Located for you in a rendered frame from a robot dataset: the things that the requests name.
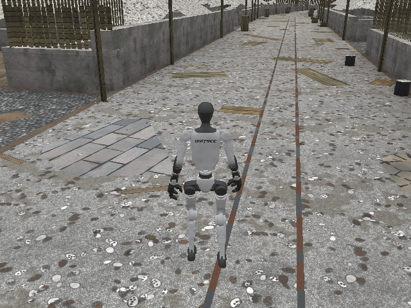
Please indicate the right robot hand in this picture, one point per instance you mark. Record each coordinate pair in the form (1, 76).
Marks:
(235, 182)

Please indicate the left robot forearm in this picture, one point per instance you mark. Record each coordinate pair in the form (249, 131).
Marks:
(175, 173)

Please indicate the humanoid robot torso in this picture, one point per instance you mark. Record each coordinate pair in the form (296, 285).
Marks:
(205, 149)

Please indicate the right robot shin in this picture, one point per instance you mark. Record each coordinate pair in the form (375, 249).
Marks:
(221, 236)

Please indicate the left robot upper arm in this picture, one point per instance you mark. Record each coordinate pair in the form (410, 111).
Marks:
(182, 147)

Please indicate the left robot hand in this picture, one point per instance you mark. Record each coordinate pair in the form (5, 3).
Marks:
(171, 190)

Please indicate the right robot forearm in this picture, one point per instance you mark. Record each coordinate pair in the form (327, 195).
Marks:
(234, 170)

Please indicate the right robot upper arm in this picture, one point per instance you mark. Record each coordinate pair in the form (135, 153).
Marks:
(228, 145)

